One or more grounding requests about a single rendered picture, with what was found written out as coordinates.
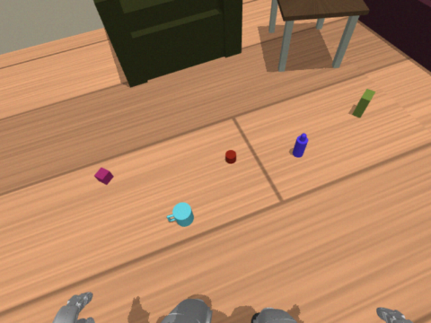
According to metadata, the left robot hand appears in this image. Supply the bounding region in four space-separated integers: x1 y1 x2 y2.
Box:
53 292 95 323

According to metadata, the armchair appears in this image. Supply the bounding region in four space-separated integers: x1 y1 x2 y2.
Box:
94 0 242 87

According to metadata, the coffee table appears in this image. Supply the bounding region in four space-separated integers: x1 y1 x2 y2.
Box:
269 0 370 72

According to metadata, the right robot hand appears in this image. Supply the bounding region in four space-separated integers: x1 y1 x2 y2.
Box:
376 308 413 323

